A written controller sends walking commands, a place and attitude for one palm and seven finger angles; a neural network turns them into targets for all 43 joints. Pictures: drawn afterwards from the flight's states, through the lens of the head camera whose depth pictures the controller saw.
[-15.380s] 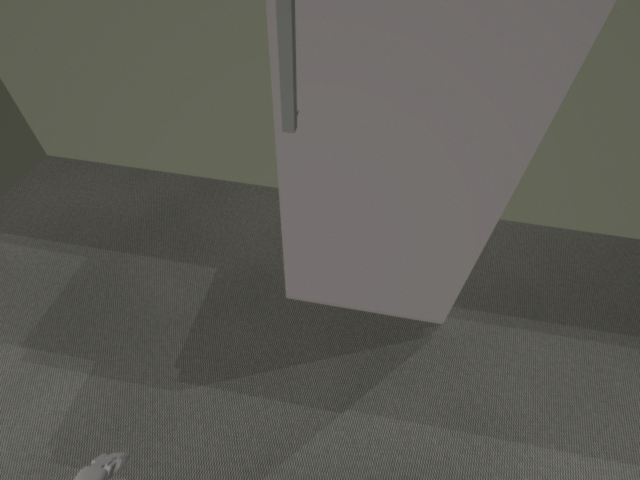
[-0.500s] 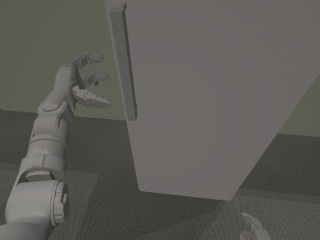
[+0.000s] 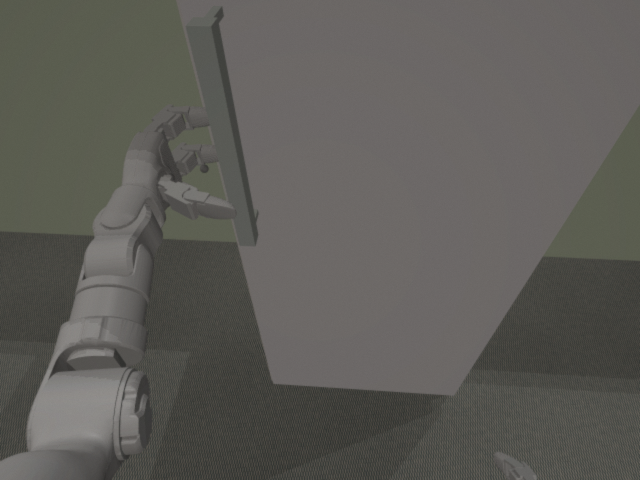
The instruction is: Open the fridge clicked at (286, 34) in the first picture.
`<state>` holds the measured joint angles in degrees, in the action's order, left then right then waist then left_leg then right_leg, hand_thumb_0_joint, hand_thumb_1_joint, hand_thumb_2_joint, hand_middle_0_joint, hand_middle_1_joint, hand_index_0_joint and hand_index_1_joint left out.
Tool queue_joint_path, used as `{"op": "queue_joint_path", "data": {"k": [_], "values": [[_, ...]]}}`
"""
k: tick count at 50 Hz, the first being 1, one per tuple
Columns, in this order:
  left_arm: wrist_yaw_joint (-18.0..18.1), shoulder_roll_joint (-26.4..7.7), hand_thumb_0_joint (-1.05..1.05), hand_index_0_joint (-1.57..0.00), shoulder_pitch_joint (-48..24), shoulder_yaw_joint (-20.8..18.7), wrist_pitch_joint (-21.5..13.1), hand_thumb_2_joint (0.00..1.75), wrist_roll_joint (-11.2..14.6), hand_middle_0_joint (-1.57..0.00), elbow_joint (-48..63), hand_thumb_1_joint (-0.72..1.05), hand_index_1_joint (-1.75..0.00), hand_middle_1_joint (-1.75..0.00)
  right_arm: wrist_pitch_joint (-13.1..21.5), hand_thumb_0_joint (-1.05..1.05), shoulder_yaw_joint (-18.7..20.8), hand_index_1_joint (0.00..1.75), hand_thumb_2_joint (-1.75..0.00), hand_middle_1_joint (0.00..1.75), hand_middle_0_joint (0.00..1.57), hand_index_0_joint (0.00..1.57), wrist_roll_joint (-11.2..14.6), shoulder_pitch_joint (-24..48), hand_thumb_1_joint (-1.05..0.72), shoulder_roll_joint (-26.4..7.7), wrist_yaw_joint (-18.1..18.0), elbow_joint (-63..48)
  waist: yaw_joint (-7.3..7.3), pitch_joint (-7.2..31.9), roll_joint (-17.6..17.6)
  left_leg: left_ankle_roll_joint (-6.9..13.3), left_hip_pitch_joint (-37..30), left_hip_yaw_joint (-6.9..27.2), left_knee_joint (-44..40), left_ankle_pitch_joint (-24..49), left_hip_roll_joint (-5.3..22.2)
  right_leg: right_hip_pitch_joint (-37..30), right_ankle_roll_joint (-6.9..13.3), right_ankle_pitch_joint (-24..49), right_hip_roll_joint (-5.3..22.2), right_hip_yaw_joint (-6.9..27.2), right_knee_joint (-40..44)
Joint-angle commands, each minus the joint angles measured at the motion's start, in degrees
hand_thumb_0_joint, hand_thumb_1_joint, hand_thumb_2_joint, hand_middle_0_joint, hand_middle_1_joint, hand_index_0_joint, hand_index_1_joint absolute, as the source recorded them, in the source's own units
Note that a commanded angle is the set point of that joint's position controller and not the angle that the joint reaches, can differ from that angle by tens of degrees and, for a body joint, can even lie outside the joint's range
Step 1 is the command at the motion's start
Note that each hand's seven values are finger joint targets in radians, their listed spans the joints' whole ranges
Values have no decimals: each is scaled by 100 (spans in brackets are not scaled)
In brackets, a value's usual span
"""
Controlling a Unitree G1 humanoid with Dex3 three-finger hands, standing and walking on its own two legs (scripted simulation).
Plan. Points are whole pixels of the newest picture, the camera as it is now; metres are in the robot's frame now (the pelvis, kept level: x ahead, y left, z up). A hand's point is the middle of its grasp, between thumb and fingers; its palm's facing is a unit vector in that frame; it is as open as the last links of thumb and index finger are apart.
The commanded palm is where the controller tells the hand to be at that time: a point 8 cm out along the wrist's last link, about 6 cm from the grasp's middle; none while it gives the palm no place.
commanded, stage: feel for the door with the fingertips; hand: left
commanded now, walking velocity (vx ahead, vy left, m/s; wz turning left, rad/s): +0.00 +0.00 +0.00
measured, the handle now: (235, 146) +0.48 +0.12 +0.19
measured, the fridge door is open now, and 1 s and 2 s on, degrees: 0 0 0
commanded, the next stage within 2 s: slide the fingers in behind the handle in 0.54 s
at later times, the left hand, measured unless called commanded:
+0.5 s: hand (199, 159) +0.44 +0.16 +0.20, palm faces -0.01 -1.00 +0.00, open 14.0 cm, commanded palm +0.43 +0.21 +0.20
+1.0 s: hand (205, 161) +0.44 +0.15 +0.20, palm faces -0.06 -1.00 +0.00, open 13.9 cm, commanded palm +0.41 +0.20 +0.20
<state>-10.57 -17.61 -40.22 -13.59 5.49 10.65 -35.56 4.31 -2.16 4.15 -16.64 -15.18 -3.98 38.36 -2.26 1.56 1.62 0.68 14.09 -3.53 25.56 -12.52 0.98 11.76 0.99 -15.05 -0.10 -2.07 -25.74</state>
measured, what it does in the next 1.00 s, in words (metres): stands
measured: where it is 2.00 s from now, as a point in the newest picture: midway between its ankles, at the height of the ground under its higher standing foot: outside the picture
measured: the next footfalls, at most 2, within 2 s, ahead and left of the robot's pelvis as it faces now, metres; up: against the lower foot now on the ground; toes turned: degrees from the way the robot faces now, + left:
none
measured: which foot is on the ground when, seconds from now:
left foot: down 0.00-1.00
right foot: down 0.00-1.00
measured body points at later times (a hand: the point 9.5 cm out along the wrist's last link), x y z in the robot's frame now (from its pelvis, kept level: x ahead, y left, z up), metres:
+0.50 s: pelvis +0.00 -0.01 +0.00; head +0.01 -0.01 +0.45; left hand +0.44 +0.21 +0.20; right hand +0.13 -0.26 -0.11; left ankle +0.01 +0.11 -0.74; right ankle -0.02 -0.11 -0.74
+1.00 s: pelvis +0.00 +0.01 +0.00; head +0.00 +0.00 +0.45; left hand +0.44 +0.21 +0.20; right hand +0.09 -0.25 -0.11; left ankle +0.01 +0.11 -0.74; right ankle -0.02 -0.11 -0.74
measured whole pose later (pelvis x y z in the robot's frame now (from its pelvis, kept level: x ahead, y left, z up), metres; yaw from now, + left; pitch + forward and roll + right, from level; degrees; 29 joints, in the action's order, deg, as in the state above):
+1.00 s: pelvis +0.00 +0.01 +0.00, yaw +0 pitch +2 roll +0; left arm -10.5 -18.3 -45.9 -12.9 0.8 10.0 -44.9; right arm 5.2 -2.2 4.0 -18.6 -14.9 -3.7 39.5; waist -2.7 2.1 1.5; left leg 1.1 16.3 -3.5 27.2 -13.1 0.7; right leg 13.6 0.6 -15.3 0.2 -2.0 -26.8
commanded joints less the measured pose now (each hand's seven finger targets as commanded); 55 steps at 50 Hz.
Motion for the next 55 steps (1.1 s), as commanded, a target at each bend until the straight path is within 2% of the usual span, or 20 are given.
{"op": "queue_joint_path", "data": {"k": [1,3,6,10,11,13,15,18,22,25,26,29,31,33,38,39,41,44,48,55], "values": [[110,-1496,0,-30,-2544,-492,-356,30,48,-30,1542,-50,-120,-120,257,0,258,30,-90,30,20,20,-6,455,-90,-690,-15,-847,250,1959,-158,220,-1160,217,-62,1628,-66,-418,28,2154,-69,66,263],[89,-1522,0,-30,-2622,-474,-252,30,45,-30,1426,-50,-120,-120,201,0,231,30,-90,30,20,20,16,496,-90,-694,-34,-840,192,1702,-227,229,-994,183,-93,1425,-83,-372,9,2106,-67,85,301],[31,-1202,0,-30,-2702,-186,-147,30,42,-30,1465,-50,-120,-120,153,0,238,30,-90,30,20,20,27,544,-90,-676,-49,-885,137,1684,-87,232,-1123,186,-67,1484,-92,-279,15,2133,-61,74,317],[-54,-1062,0,-30,-2999,-43,-15,30,126,-30,1189,-50,-120,-120,103,0,218,30,-90,30,20,20,39,545,-90,-680,-104,-828,1,1475,-315,250,-1072,219,-58,1242,-101,-64,-9,1981,-68,86,374],[-45,-1257,0,-30,-2910,-220,-42,30,133,-30,1143,-50,-120,-120,91,0,240,30,-90,30,20,20,31,521,-90,-706,-117,-828,32,1567,-432,260,-1095,223,-49,1261,-102,-131,-15,1972,-70,87,384],[-78,-1054,0,-30,-3200,12,-86,30,135,-30,1219,-50,-120,-120,93,0,211,30,-90,30,20,20,48,570,-90,-674,-127,-830,-9,1613,-198,255,-1148,230,-28,1279,-132,-81,1,1997,-52,100,352],[-72,-1104,0,-30,-3269,-36,-121,30,137,-30,974,-50,-120,-120,97,0,207,30,-90,30,20,20,37,516,-90,-669,-131,-762,-29,1555,-297,255,-1105,255,2,1220,-129,1,-8,1931,-58,102,369],[-41,-1307,0,-30,-3733,-99,-221,30,94,-30,625,-50,-120,-120,81,0,203,30,-90,30,20,20,15,445,-90,-707,-155,-672,-133,1498,-241,267,-970,269,5,966,-151,106,-32,1676,-27,147,407],[-27,-1697,0,-30,-3828,-349,-439,30,13,-30,229,-50,-120,-120,65,0,200,30,-90,30,20,20,-7,328,-90,-736,-164,-641,-70,1709,-225,268,-861,286,25,1042,-160,-82,-18,1760,-2,159,330],[-72,-1343,0,-30,-4169,-54,-650,30,-2,-30,174,-50,-120,-120,146,0,215,30,-90,30,20,20,-1,233,-90,-707,-147,-618,-140,1918,98,242,-1084,298,90,1166,-142,67,13,1806,-33,140,280],[-73,-1523,0,-30,-4049,-202,-717,30,2,-30,57,-50,-120,-120,151,0,237,30,-90,30,20,20,-12,160,-90,-747,-145,-603,-126,1964,-84,251,-1063,316,100,1241,-125,3,10,1854,-46,114,266],[-139,-1174,0,-30,-4356,77,-795,30,41,-30,-53,-50,-120,-120,205,0,253,30,-90,30,20,20,-1,89,-90,-760,-142,-541,-249,1897,-23,239,-1122,323,110,1218,-108,223,6,1821,-75,98,253],[-121,-1410,0,-30,-4373,-91,-842,30,34,-30,-299,-50,-120,-120,221,0,275,30,-90,30,20,20,-10,-26,-90,-816,-155,-461,-261,1784,-244,251,-1028,360,109,1156,-87,273,-6,1670,-83,67,275],[-109,-1178,0,-30,-4589,101,-865,30,21,-30,-311,-50,-120,-120,259,0,276,30,-90,30,20,20,-6,-71,-90,-818,-138,-426,-300,1786,-142,234,-1054,388,91,1074,-87,407,1,1537,-92,53,257],[-125,-1087,0,-30,-4053,52,-975,30,56,-30,94,-50,-120,-120,361,0,293,30,-90,30,20,20,-31,-93,-90,-808,-55,-475,-91,2224,146,170,-1378,445,124,1447,-64,300,63,1677,-115,6,149],[-140,-941,0,-30,-4001,143,-957,30,93,-30,18,-50,-120,-120,374,0,282,30,-90,30,20,20,-17,-53,-90,-786,-52,-465,-119,2007,93,174,-1321,430,106,1347,-45,387,59,1602,-127,6,192],[-120,-1071,0,-30,-3892,64,-937,30,104,-30,-143,-50,-120,-120,361,0,289,30,-90,30,20,20,-20,-92,-90,-823,-61,-440,-144,1709,-259,207,-1074,439,51,1111,-31,378,45,1392,-131,-16,264],[-85,-1393,0,-30,-3743,-252,-896,30,93,-30,132,-50,-120,-120,378,0,285,30,-90,30,20,20,-1,-1,-90,-826,-59,-522,-1,1813,-257,214,-1025,403,-1,1070,-46,211,53,1440,-129,24,236],[17,-1210,0,-30,-3407,-161,-809,30,28,-30,502,-50,-120,-120,386,0,257,30,-90,30,20,20,-5,125,-90,-746,-11,-629,99,1787,89,168,-1101,387,-20,1212,-32,191,70,1493,-120,3,216],[154,-1029,0,-30,-3138,-123,-469,30,51,-30,1153,-50,-120,-120,305,0,264,30,-90,30,20,20,-1,355,-90,-691,6,-784,128,1822,-247,190,-1146,315,-43,1374,-26,-15,43,1764,-128,13,238]]}}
